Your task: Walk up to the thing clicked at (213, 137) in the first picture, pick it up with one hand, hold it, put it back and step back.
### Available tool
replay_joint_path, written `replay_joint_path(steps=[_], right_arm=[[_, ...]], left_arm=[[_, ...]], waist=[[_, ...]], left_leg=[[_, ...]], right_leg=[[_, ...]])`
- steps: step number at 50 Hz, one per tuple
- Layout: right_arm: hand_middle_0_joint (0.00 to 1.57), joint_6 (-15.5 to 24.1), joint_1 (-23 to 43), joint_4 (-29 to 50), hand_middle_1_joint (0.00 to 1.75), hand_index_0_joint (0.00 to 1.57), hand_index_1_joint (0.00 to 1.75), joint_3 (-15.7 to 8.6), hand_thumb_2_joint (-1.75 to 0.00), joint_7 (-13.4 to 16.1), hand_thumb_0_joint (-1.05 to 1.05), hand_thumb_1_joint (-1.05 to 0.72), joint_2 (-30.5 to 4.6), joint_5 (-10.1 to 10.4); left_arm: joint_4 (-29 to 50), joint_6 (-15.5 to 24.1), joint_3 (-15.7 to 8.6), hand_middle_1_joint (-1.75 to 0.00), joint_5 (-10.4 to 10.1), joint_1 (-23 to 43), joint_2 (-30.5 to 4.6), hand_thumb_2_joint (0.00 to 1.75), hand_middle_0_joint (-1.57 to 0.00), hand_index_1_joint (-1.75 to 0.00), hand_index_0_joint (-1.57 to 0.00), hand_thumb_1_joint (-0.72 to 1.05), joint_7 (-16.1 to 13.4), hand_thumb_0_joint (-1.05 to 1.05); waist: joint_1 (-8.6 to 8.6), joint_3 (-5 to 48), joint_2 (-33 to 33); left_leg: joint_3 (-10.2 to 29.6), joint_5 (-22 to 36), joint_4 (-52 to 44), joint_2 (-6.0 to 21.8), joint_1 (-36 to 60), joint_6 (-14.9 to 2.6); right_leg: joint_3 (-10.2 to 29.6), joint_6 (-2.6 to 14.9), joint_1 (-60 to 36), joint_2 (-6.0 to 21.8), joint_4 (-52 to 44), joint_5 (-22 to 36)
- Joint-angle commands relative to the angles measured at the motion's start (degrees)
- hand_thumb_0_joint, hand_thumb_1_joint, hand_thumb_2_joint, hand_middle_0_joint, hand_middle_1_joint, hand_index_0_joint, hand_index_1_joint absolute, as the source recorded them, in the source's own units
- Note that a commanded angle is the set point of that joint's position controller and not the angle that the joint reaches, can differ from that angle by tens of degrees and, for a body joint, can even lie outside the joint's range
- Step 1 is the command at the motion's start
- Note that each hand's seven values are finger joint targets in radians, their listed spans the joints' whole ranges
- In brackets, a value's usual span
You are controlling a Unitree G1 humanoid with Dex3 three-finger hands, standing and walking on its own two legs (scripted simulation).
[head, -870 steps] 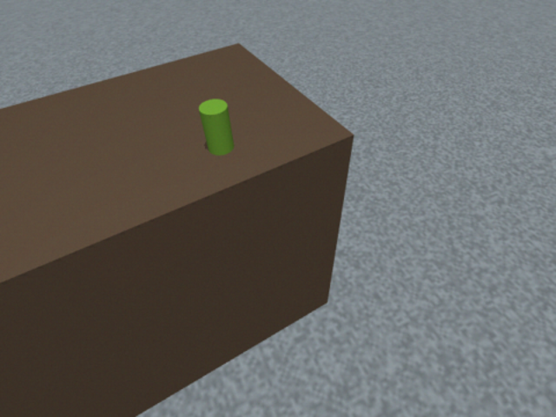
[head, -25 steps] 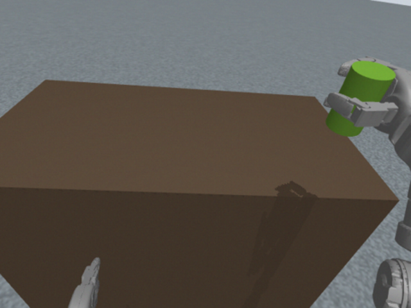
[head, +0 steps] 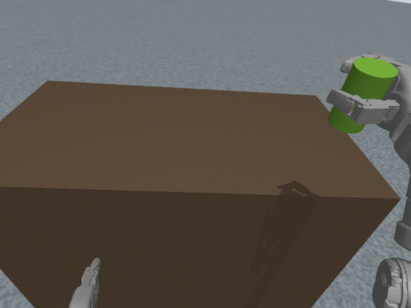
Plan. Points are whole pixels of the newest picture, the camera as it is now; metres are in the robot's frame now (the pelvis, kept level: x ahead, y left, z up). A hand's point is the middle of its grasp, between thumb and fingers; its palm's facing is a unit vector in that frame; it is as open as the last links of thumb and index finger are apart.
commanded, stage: hold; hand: right
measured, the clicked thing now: (358, 97) +0.33 -0.18 +0.32
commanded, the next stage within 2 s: crouch in 1.10 s
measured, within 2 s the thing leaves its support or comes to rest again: neither
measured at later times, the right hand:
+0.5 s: hand (343, 96) +0.34 -0.16 +0.32, palm faces +0.06 +1.00 -0.04, open 7.9 cm
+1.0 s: hand (339, 101) +0.34 -0.16 +0.31, palm faces +0.06 +1.00 -0.01, open 7.9 cm
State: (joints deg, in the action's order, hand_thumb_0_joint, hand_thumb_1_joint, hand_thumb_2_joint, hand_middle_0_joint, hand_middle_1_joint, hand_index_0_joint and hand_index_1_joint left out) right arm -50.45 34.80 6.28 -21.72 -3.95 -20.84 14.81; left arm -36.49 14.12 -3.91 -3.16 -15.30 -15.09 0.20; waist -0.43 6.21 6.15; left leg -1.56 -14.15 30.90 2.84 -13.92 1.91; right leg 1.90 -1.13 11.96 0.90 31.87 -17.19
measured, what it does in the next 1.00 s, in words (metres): stands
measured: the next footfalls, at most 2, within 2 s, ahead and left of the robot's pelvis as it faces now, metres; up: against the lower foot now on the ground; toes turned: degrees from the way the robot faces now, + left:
none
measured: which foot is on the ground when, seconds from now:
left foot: down 0.00-1.00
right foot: down 0.00-1.00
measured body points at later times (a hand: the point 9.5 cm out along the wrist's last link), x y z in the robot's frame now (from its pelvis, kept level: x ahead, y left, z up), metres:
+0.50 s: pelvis +0.00 +0.00 +0.00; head -0.05 +0.04 +0.45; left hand +0.17 +0.25 -0.07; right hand +0.33 -0.21 +0.32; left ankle +0.03 +0.14 -0.73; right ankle +0.00 -0.13 -0.73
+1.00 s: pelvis +0.00 +0.00 +0.00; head -0.06 +0.04 +0.45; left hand +0.17 +0.26 -0.07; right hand +0.33 -0.21 +0.31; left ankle +0.03 +0.14 -0.73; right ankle +0.00 -0.13 -0.73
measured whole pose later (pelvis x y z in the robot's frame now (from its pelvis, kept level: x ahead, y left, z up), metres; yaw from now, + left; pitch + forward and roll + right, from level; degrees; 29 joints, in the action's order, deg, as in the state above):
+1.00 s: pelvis +0.00 +0.00 +0.00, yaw +0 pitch -3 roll +0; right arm -49.5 34.0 5.1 -20.0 -4.2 -19.1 15.0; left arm -35.8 13.3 -4.7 -3.2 -14.4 -14.7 0.8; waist -0.1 5.8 6.0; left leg -1.4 -13.5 30.1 2.7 -13.6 1.7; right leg 1.8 -1.3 11.4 1.0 30.7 -16.5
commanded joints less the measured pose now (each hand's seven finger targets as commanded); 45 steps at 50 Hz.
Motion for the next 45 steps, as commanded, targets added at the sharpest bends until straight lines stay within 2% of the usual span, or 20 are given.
replay_joint_path(steps=[1,4,5,8,9,10,11,14,16,20,22,24,30,33,34,40,42,43,44,45], right_arm=[[1.32,3.7,25.3,11.0,1.43,1.36,1.43,0.6,-1.3,-1.1,0.0,-0.33,-9.4,0.2],[1.3,3.2,24.9,11.3,1.4,1.33,1.4,0.2,-1.27,-1.5,0.0,-0.33,-9.4,0.5],[1.3,3.2,23.9,9.7,1.4,1.34,1.4,-1.3,-1.27,-1.2,0.0,-0.33,-11.2,0.3],[1.31,4.0,25.8,11.1,1.4,1.34,1.4,-4.6,-1.28,-0.4,0.0,-0.36,-15.1,0.3],[1.32,4.5,27.4,13.2,1.41,1.35,1.41,-3.0,-1.29,-0.2,0.0,-0.37,-12.8,0.8],[1.33,4.4,25.1,9.6,1.41,1.35,1.41,-5.8,-1.28,0.4,0.0,-0.38,-15.4,0.5],[1.33,4.7,25.6,11.0,1.42,1.36,1.42,-3.7,-1.3,0.4,0.0,-0.37,-13.3,0.5],[1.34,5.9,26.4,12.0,1.44,1.37,1.44,-4.8,-1.31,1.1,0.0,-0.36,-14.5,0.3],[1.33,5.7,26.9,11.8,1.42,1.36,1.42,-0.6,-1.3,0.7,0.0,-0.35,-10.7,-0.2],[1.31,4.7,25.2,11.9,1.42,1.35,1.42,2.1,-1.29,-0.9,0.0,-0.33,-8.2,-0.2],[1.3,3.9,22.2,9.0,1.4,1.33,1.4,-1.5,-1.28,-1.2,0.0,-0.31,-11.5,0.0],[1.31,3.8,25.3,11.3,1.4,1.33,1.4,-0.6,-1.27,-1.5,0.0,-0.37,-10.9,0.3],[1.31,4.6,24.9,10.3,1.41,1.34,1.41,-5.3,-1.28,0.0,0.0,-0.34,-14.3,0.7],[1.33,5.3,26.3,10.0,1.41,1.35,1.41,-3.8,-1.28,0.8,0.0,-0.36,-13.0,0.4],[1.32,5.4,28.0,11.7,1.41,1.35,1.41,-0.2,-1.28,0.5,0.0,-0.34,-9.6,0.2],[1.3,4.7,26.2,10.5,1.39,1.33,1.39,1.0,-1.27,-0.6,0.0,-0.33,-9.3,-0.6],[1.3,4.2,24.4,8.2,1.39,1.33,1.39,-0.9,-1.27,-0.7,0.0,-0.34,-10.9,-0.4],[1.3,4.6,25.5,10.2,1.39,1.33,1.39,-0.1,-1.27,-0.8,0.0,-0.35,-9.8,0.0],[1.3,4.7,26.0,9.6,1.39,1.33,1.39,-2.2,-1.27,-0.7,0.0,-0.36,-12.3,0.1],[1.31,5.3,27.2,12.2,1.41,1.34,1.41,-1.8,-1.29,-0.6,0.0,-0.36,-12.2,0.0]], left_arm=[[10.8,3.6,-1.1,-0.05,-0.1,12.4,-5.7,0.05,-0.04,-0.05,-0.04,-0.55,-0.1,0.0],[10.6,3.6,-1.0,-0.05,-0.2,13.4,-6.1,0.04,-0.04,-0.05,-0.05,-0.54,-0.1,0.0],[9.3,3.6,-3.4,-0.05,0.0,12.0,-8.0,0.04,-0.05,-0.05,-0.05,-0.54,-0.4,0.0],[11.3,3.3,-3.3,-0.05,0.2,10.7,-8.3,0.04,-0.05,-0.05,-0.05,-0.54,-0.5,0.0],[12.3,3.5,-1.1,-0.05,0.1,10.9,-5.7,0.05,-0.05,-0.05,-0.05,-0.54,-0.3,0.0],[9.5,3.0,-3.7,-0.05,0.2,8.4,-7.8,0.05,-0.05,-0.05,-0.05,-0.54,-0.7,0.0],[9.8,3.1,-2.6,-0.05,0.2,8.5,-6.5,0.05,-0.05,-0.05,-0.05,-0.54,-0.6,0.0],[9.8,3.2,-2.3,-0.05,0.3,7.7,-6.2,0.05,-0.05,-0.05,-0.04,-0.55,-0.8,0.0],[10.2,2.9,-1.5,-0.05,0.2,7.7,-5.4,0.06,-0.05,-0.05,-0.04,-0.55,-0.7,0.0],[10.2,3.1,0.3,-0.05,-0.1,11.0,-4.2,0.05,-0.04,-0.05,-0.04,-0.55,-0.1,0.0],[9.0,2.9,-3.5,-0.05,0.0,10.4,-8.1,0.05,-0.05,-0.05,-0.05,-0.54,-0.4,0.0],[9.9,2.9,-1.5,-0.05,0.0,11.9,-6.0,0.04,-0.05,-0.05,-0.05,-0.54,0.0,0.0],[10.3,2.4,-4.9,-0.05,0.3,8.5,-8.6,0.05,-0.05,-0.05,-0.05,-0.55,-0.7,0.0],[8.5,2.4,-2.9,-0.05,0.2,8.7,-6.2,0.05,-0.04,-0.05,-0.04,-0.55,-0.5,0.0],[10.4,2.6,-0.7,-0.05,0.0,10.4,-4.3,0.05,-0.04,-0.05,-0.04,-0.54,-0.1,0.0],[10.5,2.7,-0.5,-0.05,-0.1,11.7,-4.6,0.04,-0.05,-0.05,-0.05,-0.54,0.6,0.0],[9.0,2.4,-4.9,-0.05,0.1,9.0,-8.7,0.04,-0.05,-0.05,-0.05,-0.53,0.2,0.0],[13.0,2.9,-1.8,-0.05,-0.2,12.4,-6.2,0.04,-0.05,-0.05,-0.05,-0.54,0.6,0.0],[8.6,2.5,-4.5,-0.05,0.0,9.4,-8.1,0.04,-0.05,-0.05,-0.05,-0.53,0.4,0.0],[14.6,3.0,-1.8,-0.05,-0.3,13.9,-6.2,0.04,-0.05,-0.05,-0.05,-0.54,0.5,0.0]], waist=[[-0.41,7.4,-6.2],[-0.45,8.1,-4.9],[-0.06,7.4,-4.5],[-0.47,11.0,-5.7],[-0.47,11.5,-6.6],[-0.36,9.3,-6.5],[-0.18,8.5,-6.1],[-0.55,9.6,-4.9],[0.52,8.2,-5.0],[-0.02,8.3,-3.3],[-0.21,7.6,-4.1],[-0.16,9.6,-4.6],[0.06,9.7,-9.3],[-0.42,7.1,-7.0],[-0.16,7.5,-6.3],[0.09,9.4,-3.4],[0.9,8.3,-4.7],[-0.09,10.0,-5.3],[0.06,9.5,-4.6],[-0.53,12.2,-6.5]], left_leg=[[-3.4,4.4,-5.8,-2.7,1.0,-0.89],[-3.5,4.1,-5.7,-2.8,1.4,-1.13],[-3.8,3.5,-5.6,-2.9,1.2,-1.33],[-3.8,6.3,-5.4,-2.6,3.3,-1.31],[-3.7,7.5,-5.3,-2.6,3.6,-1.06],[-3.6,6.5,-5.5,-2.5,2.7,-1.18],[-3.5,5.9,-5.7,-2.5,2.2,-1.15],[-3.4,7.5,-5.2,-2.5,2.5,-1.34],[-3.1,7.1,-5.3,-2.5,1.2,-1.24],[-3.4,6.9,-5.3,-2.8,1.1,-1.34],[-3.6,6.9,-5.5,-2.9,1.8,-1.34],[-3.7,8.3,-5.3,-2.7,2.6,-1.11],[-3.4,9.6,-5.7,-2.3,3.0,-0.72],[-3.1,7.7,-5.7,-2.4,1.8,-0.99],[-3.2,7.2,-5.5,-2.6,1.6,-1.09],[-3.2,7.8,-5.4,-2.6,2.2,-1.14],[-3.5,6.6,-5.9,-2.7,1.7,-1.23],[-3.7,8.2,-5.7,-2.7,3.1,-1.24],[-3.6,7.5,-5.7,-2.7,2.4,-1.36],[-3.7,8.6,-5.5,-2.7,4.0,-1.14]], right_leg=[[-1.4,1.65,-1.3,-2.0,-5.4,7.7],[-1.0,1.54,-1.9,-1.8,-5.9,7.5],[-0.8,1.33,-1.5,-1.6,-6.3,7.0],[-0.9,1.35,-2.6,-1.7,-5.3,9.8],[-1.3,1.5,-2.8,-1.9,-4.9,10.8],[-1.3,1.53,-2.0,-1.8,-5.0,9.6],[-1.6,1.5,-1.9,-1.9,-5.2,9.1],[-1.7,1.48,-2.3,-1.9,-4.7,10.5],[-1.8,1.65,-2.2,-2.0,-4.7,9.7],[-1.4,1.27,-2.5,-1.7,-5.5,10.3],[-0.8,1.29,-1.9,-1.6,-5.8,10.4],[-1.2,1.35,-2.6,-1.8,-5.2,11.6],[-1.6,1.89,-3.4,-2.1,-4.5,12.0],[-1.9,1.78,-1.7,-2.1,-4.8,10.2],[-1.9,1.6,-2.1,-1.9,-5.1,9.9],[-1.7,1.46,-2.7,-2.1,-5.3,10.6],[-1.2,1.52,-2.8,-1.7,-5.9,9.4],[-1.3,1.32,-3.1,-1.8,-5.8,11.3],[-1.4,1.33,-2.9,-1.7,-5.5,10.6],[-1.4,1.34,-3.5,-1.9,-5.3,12.0]])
